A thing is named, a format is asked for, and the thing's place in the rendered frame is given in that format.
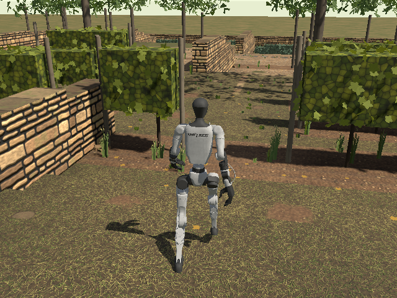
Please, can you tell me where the left robot foot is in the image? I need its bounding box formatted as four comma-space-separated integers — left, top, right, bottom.
174, 255, 184, 273

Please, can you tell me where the right robot forearm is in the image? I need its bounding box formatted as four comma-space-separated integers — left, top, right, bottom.
219, 151, 232, 187

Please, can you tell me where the left robot hand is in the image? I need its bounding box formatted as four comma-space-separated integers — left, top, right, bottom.
171, 158, 185, 170

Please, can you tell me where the robot left upper arm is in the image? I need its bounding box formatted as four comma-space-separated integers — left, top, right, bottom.
170, 124, 187, 156

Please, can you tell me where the left robot forearm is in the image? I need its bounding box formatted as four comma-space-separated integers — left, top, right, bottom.
169, 147, 177, 164

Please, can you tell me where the robot right upper arm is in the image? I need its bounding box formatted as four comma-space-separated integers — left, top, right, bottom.
212, 125, 225, 161

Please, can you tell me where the robot head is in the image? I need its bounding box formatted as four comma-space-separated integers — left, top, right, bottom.
189, 97, 210, 127

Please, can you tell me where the right robot hand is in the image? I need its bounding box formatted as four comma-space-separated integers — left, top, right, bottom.
219, 185, 234, 206

